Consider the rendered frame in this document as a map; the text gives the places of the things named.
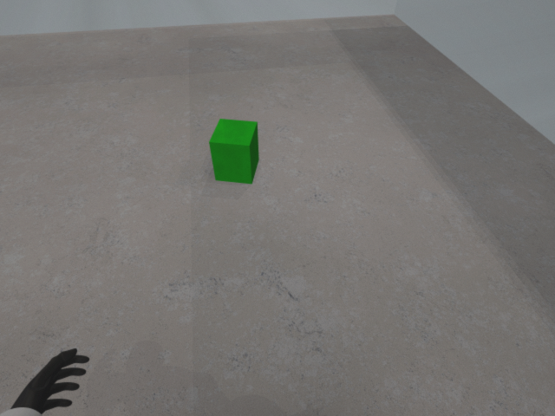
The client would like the left robot hand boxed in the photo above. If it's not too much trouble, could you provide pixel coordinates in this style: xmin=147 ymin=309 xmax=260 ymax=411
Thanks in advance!
xmin=11 ymin=348 xmax=89 ymax=414

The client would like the carton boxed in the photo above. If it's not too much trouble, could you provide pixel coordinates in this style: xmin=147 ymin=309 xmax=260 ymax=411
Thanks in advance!
xmin=209 ymin=119 xmax=259 ymax=184

